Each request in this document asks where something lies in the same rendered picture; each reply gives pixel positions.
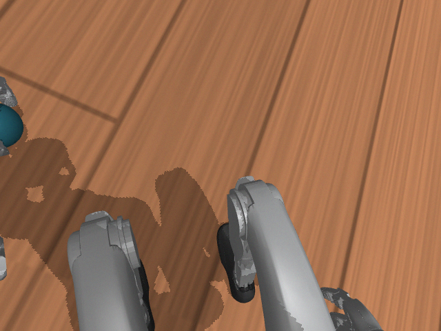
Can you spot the right robot foot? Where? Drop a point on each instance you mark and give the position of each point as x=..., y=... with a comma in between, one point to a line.
x=242, y=295

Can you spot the left robot foot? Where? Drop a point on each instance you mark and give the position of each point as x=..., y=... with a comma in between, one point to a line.
x=145, y=286

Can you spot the right robot hand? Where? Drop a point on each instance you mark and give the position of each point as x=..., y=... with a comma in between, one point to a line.
x=356, y=318

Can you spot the ball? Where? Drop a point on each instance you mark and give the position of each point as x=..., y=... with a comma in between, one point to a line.
x=11, y=126

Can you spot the left robot hand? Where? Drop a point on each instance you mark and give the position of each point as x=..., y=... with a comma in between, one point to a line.
x=7, y=98

